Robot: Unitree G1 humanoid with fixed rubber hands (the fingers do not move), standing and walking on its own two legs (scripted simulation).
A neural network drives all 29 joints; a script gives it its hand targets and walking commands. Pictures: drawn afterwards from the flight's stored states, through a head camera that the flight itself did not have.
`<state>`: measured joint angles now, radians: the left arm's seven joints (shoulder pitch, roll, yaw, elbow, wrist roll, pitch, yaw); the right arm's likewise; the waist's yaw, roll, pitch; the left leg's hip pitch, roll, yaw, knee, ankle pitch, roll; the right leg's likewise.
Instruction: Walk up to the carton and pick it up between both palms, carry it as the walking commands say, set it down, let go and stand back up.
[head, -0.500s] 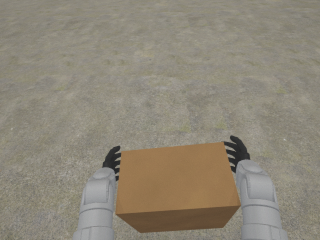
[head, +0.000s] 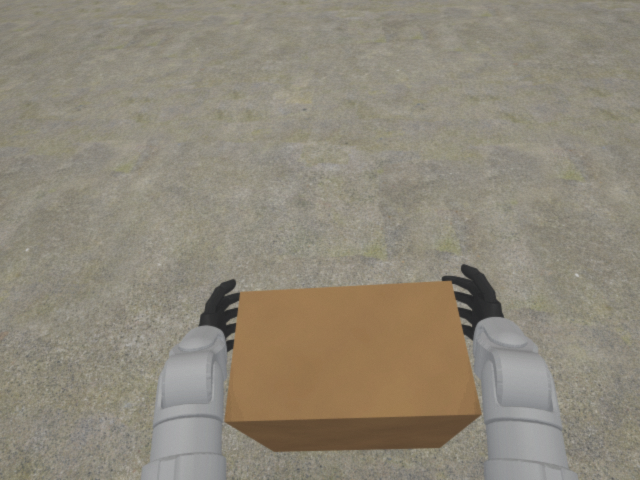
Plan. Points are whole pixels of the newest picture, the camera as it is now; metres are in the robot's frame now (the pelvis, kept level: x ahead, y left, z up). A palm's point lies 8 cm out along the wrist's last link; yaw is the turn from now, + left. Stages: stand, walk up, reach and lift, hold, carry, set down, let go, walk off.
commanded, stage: hold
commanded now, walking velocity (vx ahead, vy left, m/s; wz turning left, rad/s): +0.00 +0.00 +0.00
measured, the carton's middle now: (350, 378) +0.26 +0.00 -0.04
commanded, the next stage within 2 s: carry in 1.38 s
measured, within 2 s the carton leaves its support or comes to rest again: neither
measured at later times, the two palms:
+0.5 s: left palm (218, 374) +0.24 +0.16 +0.03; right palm (505, 351) +0.25 -0.18 +0.05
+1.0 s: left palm (218, 335) +0.29 +0.17 +0.03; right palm (485, 318) +0.30 -0.17 +0.05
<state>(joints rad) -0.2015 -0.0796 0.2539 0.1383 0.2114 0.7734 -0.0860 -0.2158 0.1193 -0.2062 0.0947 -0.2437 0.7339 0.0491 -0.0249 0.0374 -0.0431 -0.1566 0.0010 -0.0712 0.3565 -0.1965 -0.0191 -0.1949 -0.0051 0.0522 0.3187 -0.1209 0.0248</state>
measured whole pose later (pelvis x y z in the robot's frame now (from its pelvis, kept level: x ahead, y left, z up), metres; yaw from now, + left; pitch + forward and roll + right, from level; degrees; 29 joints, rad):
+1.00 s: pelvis +0.01 +0.00 +0.00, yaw +0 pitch +0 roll +0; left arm -0.20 -0.08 0.25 0.15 0.21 0.77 -0.07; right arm -0.22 0.12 -0.22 0.12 -0.24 0.72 0.05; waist -0.02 0.02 -0.04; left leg -0.14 0.00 -0.09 0.34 -0.20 -0.02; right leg -0.18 0.00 0.05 0.32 -0.13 0.02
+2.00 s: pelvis -0.10 -0.05 -0.03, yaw +8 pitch -2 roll +1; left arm -0.11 -0.09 0.21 -0.38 0.05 1.21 0.01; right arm -0.16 0.12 -0.16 -0.42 -0.10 1.22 -0.05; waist -0.04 0.01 -0.09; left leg -0.40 -0.01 0.05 0.99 -0.43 -0.04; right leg -0.46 -0.04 -0.08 0.64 -0.15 -0.04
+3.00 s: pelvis -0.42 -0.12 -0.04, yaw +32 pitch +2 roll -1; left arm -0.04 -0.11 0.20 -0.47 0.03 1.21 0.02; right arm -0.04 0.13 -0.14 -0.53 -0.08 1.20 -0.06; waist -0.02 0.01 -0.10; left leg -0.51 0.00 0.10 0.75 -0.30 0.00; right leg -0.54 -0.19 -0.33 0.74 -0.24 -0.05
